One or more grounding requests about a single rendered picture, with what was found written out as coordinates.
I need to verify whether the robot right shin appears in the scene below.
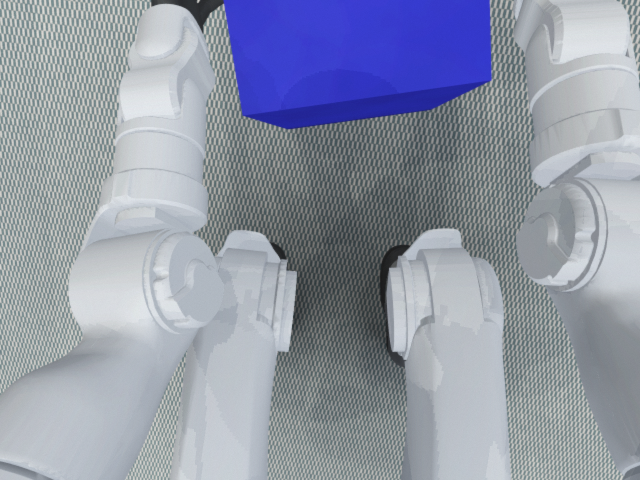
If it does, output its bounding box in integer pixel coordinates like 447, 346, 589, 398
398, 228, 504, 356

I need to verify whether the robot left forearm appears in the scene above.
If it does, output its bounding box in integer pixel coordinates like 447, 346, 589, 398
68, 4, 216, 294

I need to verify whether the robot right forearm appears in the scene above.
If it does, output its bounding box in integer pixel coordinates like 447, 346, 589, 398
513, 0, 640, 188

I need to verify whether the right robot upper arm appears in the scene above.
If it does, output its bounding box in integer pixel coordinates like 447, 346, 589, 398
516, 177, 640, 480

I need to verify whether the carton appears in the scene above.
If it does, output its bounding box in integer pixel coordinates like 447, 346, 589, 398
224, 0, 492, 129

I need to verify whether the left robot upper arm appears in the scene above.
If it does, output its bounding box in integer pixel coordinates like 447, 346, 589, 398
0, 228, 224, 480

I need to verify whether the robot right thigh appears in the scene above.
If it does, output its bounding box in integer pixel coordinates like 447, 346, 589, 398
386, 248, 511, 480

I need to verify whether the left robot hand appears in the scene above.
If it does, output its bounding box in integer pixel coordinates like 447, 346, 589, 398
151, 0, 224, 33

